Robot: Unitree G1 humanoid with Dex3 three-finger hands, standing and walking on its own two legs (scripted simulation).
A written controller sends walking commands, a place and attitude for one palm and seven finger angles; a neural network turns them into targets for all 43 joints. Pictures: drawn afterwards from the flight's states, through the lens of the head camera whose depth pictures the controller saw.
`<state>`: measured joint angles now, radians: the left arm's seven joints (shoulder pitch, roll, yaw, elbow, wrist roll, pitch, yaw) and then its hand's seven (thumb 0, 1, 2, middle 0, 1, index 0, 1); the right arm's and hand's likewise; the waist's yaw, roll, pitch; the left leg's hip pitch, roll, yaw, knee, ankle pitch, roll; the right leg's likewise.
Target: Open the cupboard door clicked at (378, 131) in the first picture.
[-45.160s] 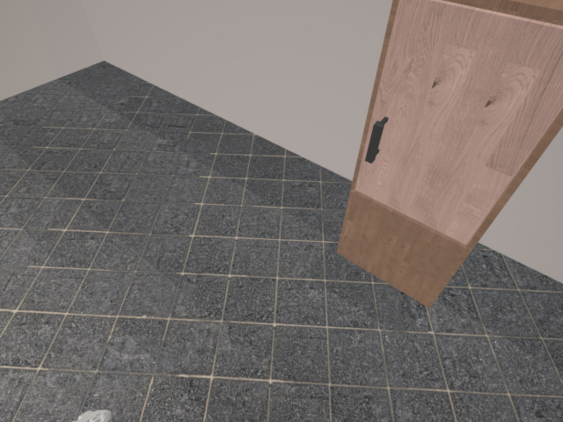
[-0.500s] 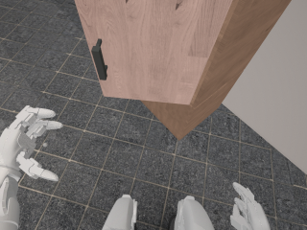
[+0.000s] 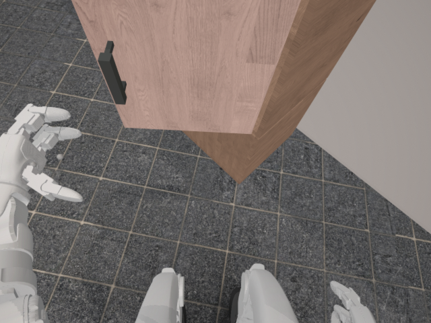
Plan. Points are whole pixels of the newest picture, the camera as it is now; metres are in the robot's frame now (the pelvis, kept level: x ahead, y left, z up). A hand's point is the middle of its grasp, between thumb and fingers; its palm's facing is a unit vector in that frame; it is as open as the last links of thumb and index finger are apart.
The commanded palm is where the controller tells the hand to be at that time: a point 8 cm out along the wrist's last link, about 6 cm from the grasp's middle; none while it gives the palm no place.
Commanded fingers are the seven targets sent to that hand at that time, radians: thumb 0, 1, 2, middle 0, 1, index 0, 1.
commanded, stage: move the hooked fingers beside the handle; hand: left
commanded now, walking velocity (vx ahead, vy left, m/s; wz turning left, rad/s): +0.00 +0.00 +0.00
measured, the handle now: (115, 74) +0.59 +0.23 +0.02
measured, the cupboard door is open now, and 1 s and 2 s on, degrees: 45 45 44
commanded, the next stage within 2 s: slide the fingers in behind the handle in 1.78 s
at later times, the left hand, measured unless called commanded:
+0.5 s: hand (72, 119) +0.46 +0.28 +0.03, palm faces +0.00 -1.00 -0.03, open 14.0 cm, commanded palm +0.46 +0.31 +0.02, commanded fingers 0.00 -0.50 0.30 -0.30 -1.20 -0.30 -1.20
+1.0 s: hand (87, 88) +0.55 +0.28 +0.02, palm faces +0.00 -1.00 -0.03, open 14.0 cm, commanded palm +0.55 +0.29 +0.01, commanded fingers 0.00 -0.50 0.30 -0.30 -1.20 -0.30 -1.20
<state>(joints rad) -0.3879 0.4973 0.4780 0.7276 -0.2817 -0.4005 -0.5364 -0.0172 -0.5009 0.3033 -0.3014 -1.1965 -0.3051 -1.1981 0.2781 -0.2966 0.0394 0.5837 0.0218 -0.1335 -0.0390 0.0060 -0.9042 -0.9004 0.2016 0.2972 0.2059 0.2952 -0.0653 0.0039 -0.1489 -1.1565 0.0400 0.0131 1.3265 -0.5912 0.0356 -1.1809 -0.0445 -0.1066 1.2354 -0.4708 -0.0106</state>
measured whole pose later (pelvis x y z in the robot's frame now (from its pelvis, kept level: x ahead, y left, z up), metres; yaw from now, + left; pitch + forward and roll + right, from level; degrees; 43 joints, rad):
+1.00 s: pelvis -0.01 +0.01 -0.04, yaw -3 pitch +33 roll -7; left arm -1.06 0.84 0.56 1.22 -0.05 -0.35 -0.47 -0.02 -0.50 0.30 -0.30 -1.20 -0.30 -1.20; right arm 0.33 -0.30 0.11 0.57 -0.02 0.07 0.00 0.00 -0.91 -0.90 0.20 0.30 0.21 0.30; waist -0.24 0.03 -0.11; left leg -1.45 0.06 -0.02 1.48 -0.62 0.05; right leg -1.44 -0.03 -0.13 1.33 -0.46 0.00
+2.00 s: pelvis +0.00 +0.01 -0.03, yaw -3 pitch +33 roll -8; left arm -1.02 0.80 0.54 1.17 -0.06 -0.35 -0.45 -0.02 -0.50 0.30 -0.30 -1.20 -0.30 -1.20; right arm 0.32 -0.29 0.11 0.57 -0.02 0.10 0.01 0.00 -0.91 -0.90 0.20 0.30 0.21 0.30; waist -0.23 0.03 -0.12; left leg -1.44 0.06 -0.03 1.47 -0.62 0.05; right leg -1.42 -0.02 -0.14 1.31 -0.47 0.00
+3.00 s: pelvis +0.00 +0.01 -0.02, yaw -2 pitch +32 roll -6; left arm -0.99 0.61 0.46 1.15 -0.05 -0.42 -0.28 -0.02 -0.50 0.30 -0.30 -1.20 -0.31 -1.20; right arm 0.32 -0.26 0.08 0.59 -0.04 0.10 0.04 0.00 -0.91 -0.90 0.20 0.30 0.20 0.29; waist -0.22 0.03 -0.13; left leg -1.38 0.05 -0.01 1.43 -0.62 0.04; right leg -1.38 -0.02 -0.12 1.29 -0.47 0.00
